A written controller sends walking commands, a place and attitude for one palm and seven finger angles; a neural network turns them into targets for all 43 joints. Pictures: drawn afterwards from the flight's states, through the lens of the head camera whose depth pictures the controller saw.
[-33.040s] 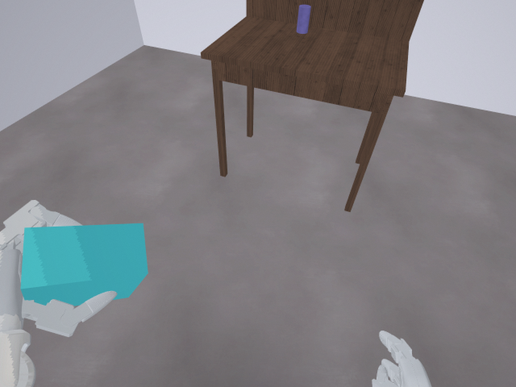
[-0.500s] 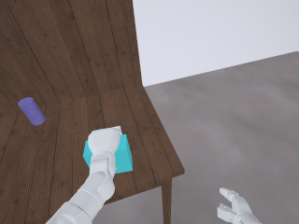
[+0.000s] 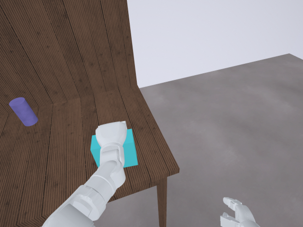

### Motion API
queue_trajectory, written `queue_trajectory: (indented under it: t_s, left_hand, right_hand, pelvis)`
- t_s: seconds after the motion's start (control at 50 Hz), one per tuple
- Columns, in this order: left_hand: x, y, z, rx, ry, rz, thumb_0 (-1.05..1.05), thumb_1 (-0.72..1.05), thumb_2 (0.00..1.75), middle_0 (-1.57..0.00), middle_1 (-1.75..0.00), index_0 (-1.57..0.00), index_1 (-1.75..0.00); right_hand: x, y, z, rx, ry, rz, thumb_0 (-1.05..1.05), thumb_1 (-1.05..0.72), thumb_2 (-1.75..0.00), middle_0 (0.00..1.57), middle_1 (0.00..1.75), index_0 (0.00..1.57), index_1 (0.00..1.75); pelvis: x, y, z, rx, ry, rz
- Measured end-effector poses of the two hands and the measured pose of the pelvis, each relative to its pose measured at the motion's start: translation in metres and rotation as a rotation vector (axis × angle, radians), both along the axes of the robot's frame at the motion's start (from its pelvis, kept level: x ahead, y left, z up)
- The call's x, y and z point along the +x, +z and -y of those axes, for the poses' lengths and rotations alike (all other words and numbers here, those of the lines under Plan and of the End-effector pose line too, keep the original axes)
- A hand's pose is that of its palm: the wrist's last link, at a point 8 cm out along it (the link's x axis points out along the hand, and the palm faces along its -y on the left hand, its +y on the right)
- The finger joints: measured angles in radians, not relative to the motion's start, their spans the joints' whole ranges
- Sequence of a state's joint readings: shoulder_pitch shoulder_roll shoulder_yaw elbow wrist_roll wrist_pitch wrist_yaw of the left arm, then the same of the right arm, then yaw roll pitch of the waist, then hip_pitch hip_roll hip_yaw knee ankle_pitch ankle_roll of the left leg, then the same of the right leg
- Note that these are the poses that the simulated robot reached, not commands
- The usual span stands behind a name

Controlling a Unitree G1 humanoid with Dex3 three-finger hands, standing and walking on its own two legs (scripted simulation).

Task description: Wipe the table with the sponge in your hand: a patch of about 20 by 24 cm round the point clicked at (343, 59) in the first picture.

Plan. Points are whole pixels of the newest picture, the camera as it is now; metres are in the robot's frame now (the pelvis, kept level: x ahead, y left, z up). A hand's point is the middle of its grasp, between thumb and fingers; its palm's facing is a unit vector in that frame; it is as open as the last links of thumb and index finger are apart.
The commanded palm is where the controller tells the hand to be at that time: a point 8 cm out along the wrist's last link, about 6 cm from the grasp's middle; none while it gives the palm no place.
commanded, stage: wipe forward along the third lane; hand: left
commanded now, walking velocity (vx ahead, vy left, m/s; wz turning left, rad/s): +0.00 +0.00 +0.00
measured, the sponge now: (116, 154) +0.35 +0.15 -0.01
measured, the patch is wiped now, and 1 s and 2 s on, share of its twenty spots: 0.80 0.85 1.00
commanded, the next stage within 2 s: wipe back along the third lane in 1.34 s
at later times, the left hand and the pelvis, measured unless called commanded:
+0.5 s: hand (114, 133) +0.40 +0.17 +0.03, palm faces -0.07 -0.02 -1.00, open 10.1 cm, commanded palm +0.38 +0.17 +0.06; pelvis +0.00 +0.00 +0.00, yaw -1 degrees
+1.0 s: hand (111, 122) +0.45 +0.19 +0.03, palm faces -0.08 -0.02 -1.00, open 10.1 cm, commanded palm +0.43 +0.19 +0.06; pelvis +0.00 +0.02 -0.01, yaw -2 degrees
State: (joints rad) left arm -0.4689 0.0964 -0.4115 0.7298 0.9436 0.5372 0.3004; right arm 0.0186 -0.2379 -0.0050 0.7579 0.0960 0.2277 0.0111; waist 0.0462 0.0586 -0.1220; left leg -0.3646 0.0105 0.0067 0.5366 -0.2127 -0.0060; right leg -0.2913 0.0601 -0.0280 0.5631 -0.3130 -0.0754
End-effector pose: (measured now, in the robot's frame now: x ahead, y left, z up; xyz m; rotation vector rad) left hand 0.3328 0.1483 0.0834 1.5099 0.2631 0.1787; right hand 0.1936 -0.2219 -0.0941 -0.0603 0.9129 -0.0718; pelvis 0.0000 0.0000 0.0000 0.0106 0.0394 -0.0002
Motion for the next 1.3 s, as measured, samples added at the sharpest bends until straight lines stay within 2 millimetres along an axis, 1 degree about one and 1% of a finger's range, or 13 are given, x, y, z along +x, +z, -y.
queue_trajectory:
  t_s: [0.1,0.28,0.42,0.52,0.74,0.86,0.94,1.02,1.16,1.3]
  left_hand:
    - [0.012,0.001,-0.002,0.014,0.011,-0.008,-0.01,-0.49,1.04,-0.7,-1.35,-0.72,-1.34]
    - [0.034,0.001,-0.009,0.026,0.028,-0.021,0.0,-0.49,1.04,-0.7,-1.35,-0.72,-1.34]
    - [0.047,0.001,-0.014,0.03,0.029,-0.026,0.0,-0.49,1.04,-0.7,-1.35,-0.73,-1.34]
    - [0.052,-0.001,-0.014,0.037,0.027,-0.025,0.0,-0.49,1.04,-0.71,-1.34,-0.73,-1.33]
    - [0.067,0.001,-0.02,0.038,0.036,-0.024,0.0,-0.5,1.04,-0.71,-1.34,-0.73,-1.33]
    - [0.079,0.001,-0.025,0.04,0.043,-0.031,0.01,-0.5,1.04,-0.71,-1.34,-0.73,-1.33]
    - [0.09,0.002,-0.031,0.037,0.052,-0.035,0.01,-0.5,1.04,-0.71,-1.34,-0.73,-1.33]
    - [0.1,0.002,-0.037,0.033,0.057,-0.036,0.01,-0.5,1.04,-0.71,-1.34,-0.73,-1.33]
    - [0.111,0.001,-0.044,0.044,0.046,-0.033,0.01,-0.5,1.04,-0.71,-1.34,-0.73,-1.33]
    - [0.124,0.002,-0.053,0.036,0.061,-0.042,0.01,-0.5,1.04,-0.71,-1.34,-0.73,-1.33]
  right_hand:
    - [-0.018,-0.007,0.01,-0.022,-0.033,-0.038,0.01,-0.91,-0.9,0.2,0.3,0.2,0.3]
    - [-0.06,-0.023,0.027,-0.053,-0.101,-0.14,0.01,-0.91,-0.9,0.2,0.3,0.2,0.3]
    - [-0.084,-0.031,0.033,-0.06,-0.139,-0.2,0.01,-0.91,-0.9,0.2,0.3,0.2,0.3]
    - [-0.089,-0.034,0.032,-0.057,-0.145,-0.215,0.01,-0.91,-0.9,0.2,0.3,0.2,0.3]
    - [-0.079,-0.03,0.02,-0.062,-0.132,-0.19,0.01,-0.91,-0.9,0.2,0.3,0.2,0.3]
    - [-0.082,-0.03,0.017,-0.076,-0.135,-0.201,0.01,-0.91,-0.9,0.2,0.3,0.2,0.3]
    - [-0.092,-0.032,0.016,-0.089,-0.147,-0.228,0.01,-0.91,-0.9,0.2,0.3,0.2,0.3]
    - [-0.106,-0.034,0.016,-0.097,-0.167,-0.266,0.01,-0.91,-0.9,0.2,0.3,0.2,0.3]
    - [-0.132,-0.037,0.013,-0.105,-0.196,-0.339,0.01,-0.91,-0.9,0.2,0.3,0.2,0.3]
    - [-0.147,-0.038,0.006,-0.107,-0.219,-0.363,0.01,-0.91,-0.9,0.2,0.3,0.2,0.3]
  pelvis:
    - [-0.003,-0.001,0.002,0.0,-0.003,-0.018]
    - [-0.004,-0.003,0.004,-0.002,-0.015,-0.054]
    - [-0.002,-0.003,0.002,-0.004,-0.022,-0.076]
    - [-0.001,-0.004,-0.001,-0.006,-0.024,-0.088]
    - [-0.002,-0.005,-0.007,-0.013,-0.019,-0.115]
    - [-0.002,-0.007,-0.012,-0.018,-0.017,-0.135]
    - [-0.002,-0.008,-0.016,-0.022,-0.018,-0.152]
    - [0.0,-0.008,-0.02,-0.025,-0.025,-0.169]
    - [0.004,-0.009,-0.028,-0.033,-0.029,-0.186]
    - [0.004,-0.011,-0.036,-0.038,-0.034,-0.207]
